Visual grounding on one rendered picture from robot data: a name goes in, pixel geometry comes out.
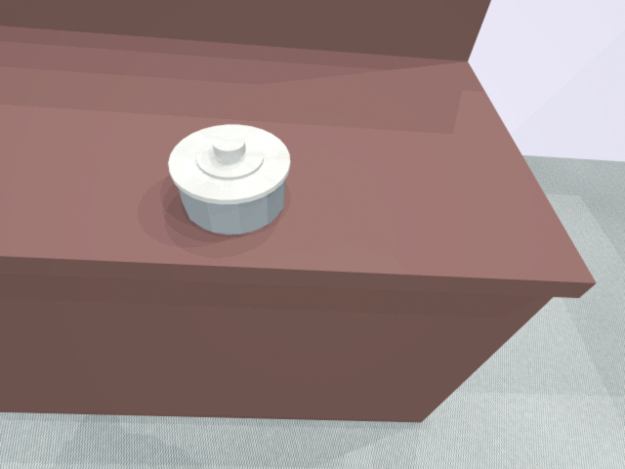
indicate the knob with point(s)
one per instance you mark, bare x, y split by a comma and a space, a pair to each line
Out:
229, 145

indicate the pot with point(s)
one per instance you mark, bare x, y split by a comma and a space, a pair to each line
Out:
235, 219

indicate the lid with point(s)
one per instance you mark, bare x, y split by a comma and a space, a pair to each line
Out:
198, 172

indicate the table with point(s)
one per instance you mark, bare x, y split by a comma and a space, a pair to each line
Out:
413, 243

